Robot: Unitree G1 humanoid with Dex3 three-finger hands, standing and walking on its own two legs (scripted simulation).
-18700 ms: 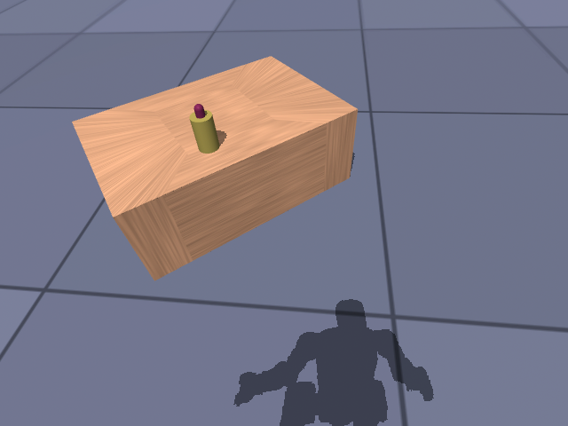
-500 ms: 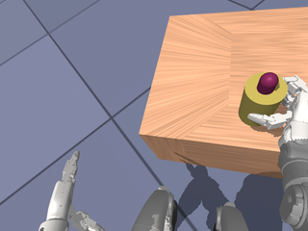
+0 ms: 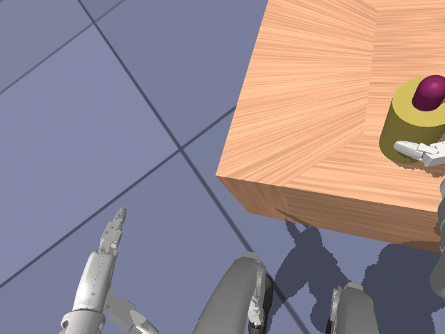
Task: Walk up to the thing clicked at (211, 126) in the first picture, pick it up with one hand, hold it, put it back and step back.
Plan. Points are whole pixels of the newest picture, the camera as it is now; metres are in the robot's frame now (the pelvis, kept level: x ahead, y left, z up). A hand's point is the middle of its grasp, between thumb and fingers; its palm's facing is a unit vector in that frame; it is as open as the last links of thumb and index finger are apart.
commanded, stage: crouch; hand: right
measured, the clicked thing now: (417, 117) +0.52 -0.17 -0.02
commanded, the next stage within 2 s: lower in 0.10 s
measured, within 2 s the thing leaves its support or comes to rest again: neither
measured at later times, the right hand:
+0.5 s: hand (428, 128) +0.53 -0.21 -0.08, palm faces +0.27 +0.96 -0.01, open 11.5 cm
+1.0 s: hand (421, 141) +0.53 -0.21 -0.12, palm faces +0.26 +0.97 -0.01, open 11.5 cm
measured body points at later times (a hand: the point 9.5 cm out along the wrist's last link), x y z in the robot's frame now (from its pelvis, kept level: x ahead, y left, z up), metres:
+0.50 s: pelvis +0.00 +0.00 -0.02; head +0.20 -0.07 +0.37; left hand +0.18 +0.26 +0.06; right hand +0.51 -0.26 -0.07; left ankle +0.08 +0.13 -0.59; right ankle +0.02 -0.12 -0.59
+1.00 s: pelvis -0.01 +0.00 -0.05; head +0.20 -0.08 +0.33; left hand +0.16 +0.26 +0.07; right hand +0.51 -0.26 -0.12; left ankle +0.08 +0.13 -0.59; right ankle +0.02 -0.12 -0.59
